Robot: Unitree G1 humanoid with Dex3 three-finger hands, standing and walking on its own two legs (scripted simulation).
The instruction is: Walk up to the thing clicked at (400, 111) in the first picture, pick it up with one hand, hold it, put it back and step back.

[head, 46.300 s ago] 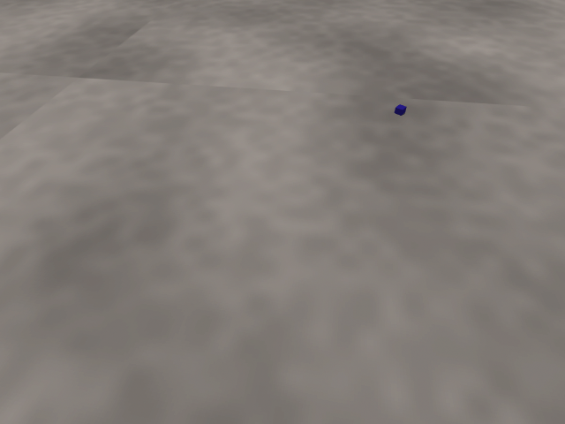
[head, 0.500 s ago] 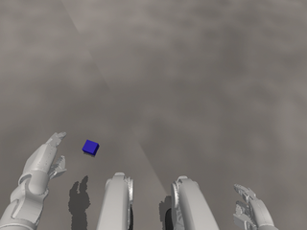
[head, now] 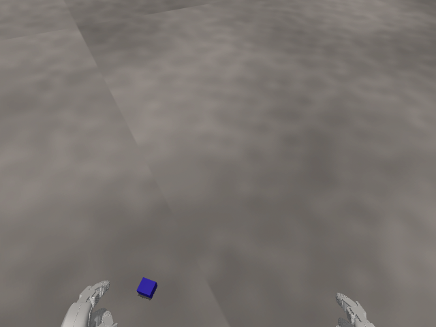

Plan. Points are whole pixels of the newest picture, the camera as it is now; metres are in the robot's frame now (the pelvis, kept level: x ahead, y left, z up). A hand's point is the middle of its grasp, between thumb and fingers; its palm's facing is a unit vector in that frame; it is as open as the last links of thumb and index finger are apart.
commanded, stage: home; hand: left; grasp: from above
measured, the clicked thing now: (147, 287) +0.43 +0.26 -0.67
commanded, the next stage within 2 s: none
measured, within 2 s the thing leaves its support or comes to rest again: neither
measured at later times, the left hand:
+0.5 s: hand out of the picture +0.17 +0.17 -0.02, palm faces +0.06 -0.98 -0.20, open 7.4 cm
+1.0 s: hand out of the picture +0.17 +0.17 -0.02, palm faces +0.05 -0.98 -0.20, open 7.4 cm
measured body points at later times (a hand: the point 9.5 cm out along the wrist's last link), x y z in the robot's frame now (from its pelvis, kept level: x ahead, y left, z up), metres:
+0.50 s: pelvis +0.02 -0.01 +0.03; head +0.04 +0.00 +0.48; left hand +0.17 +0.23 -0.01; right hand +0.20 -0.24 -0.03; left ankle +0.03 +0.10 -0.66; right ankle +0.00 -0.12 -0.66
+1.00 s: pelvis +0.01 -0.01 +0.03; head +0.03 -0.01 +0.48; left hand +0.17 +0.22 -0.01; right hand +0.17 -0.25 -0.04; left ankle +0.03 +0.10 -0.66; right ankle +0.00 -0.12 -0.66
